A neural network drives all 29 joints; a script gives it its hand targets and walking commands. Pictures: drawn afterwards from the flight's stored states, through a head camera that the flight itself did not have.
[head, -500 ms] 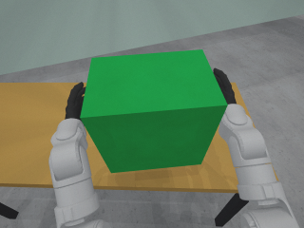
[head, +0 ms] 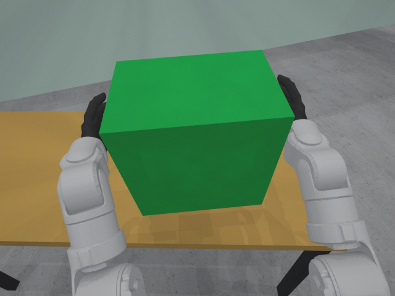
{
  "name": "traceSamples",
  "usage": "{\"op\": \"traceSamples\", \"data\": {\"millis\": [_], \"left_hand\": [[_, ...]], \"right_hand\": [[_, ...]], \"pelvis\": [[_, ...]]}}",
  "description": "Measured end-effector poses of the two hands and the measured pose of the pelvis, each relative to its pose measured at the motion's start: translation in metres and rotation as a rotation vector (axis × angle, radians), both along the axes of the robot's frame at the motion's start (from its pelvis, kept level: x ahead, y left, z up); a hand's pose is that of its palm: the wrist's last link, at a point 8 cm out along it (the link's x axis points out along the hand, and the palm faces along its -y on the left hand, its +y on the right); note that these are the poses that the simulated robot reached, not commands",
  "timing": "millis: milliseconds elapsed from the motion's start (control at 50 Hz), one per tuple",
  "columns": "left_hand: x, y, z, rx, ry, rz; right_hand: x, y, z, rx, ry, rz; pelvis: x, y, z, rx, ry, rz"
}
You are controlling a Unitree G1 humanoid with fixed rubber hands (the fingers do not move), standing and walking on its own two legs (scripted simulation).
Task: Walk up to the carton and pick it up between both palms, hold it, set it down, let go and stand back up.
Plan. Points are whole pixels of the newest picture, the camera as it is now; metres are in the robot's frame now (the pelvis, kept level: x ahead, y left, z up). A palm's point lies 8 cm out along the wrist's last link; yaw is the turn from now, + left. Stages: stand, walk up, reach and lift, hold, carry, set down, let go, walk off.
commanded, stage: hold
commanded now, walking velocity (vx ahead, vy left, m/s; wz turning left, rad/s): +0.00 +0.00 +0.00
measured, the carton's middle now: (196, 140) +0.37 +0.00 +0.16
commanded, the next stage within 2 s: none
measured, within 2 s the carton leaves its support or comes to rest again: neither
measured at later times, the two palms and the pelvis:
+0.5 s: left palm (91, 136) +0.35 +0.17 +0.21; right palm (291, 112) +0.36 -0.17 +0.22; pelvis +0.00 +0.00 +0.00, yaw +0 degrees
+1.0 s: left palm (93, 139) +0.34 +0.17 +0.21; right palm (291, 116) +0.35 -0.17 +0.21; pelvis +0.00 +0.00 +0.00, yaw -1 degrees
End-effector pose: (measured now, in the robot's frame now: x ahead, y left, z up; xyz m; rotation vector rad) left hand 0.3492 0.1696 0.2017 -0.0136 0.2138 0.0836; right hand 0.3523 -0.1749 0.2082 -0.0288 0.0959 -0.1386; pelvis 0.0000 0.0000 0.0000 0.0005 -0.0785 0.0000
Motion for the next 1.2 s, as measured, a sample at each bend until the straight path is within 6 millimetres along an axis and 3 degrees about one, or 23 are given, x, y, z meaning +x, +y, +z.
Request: {"op": "traceSamples", "data": {"millis": [560, 1200], "left_hand": [[-0.002, 0.005, 0.01, -0.017, 0.003, 0.012], [-0.004, 0.002, 0.002, 0.001, 0.023, 0.025]], "right_hand": [[0.003, 0.005, 0.016, -0.007, 0.0, 0.016], [0.003, 0.003, 0.004, -0.002, 0.018, 0.017]], "pelvis": [[-0.003, 0.0, 0.0, 0.0, -0.005, -0.006], [-0.006, -0.002, 0.0, 0.0, 0.001, -0.008]]}}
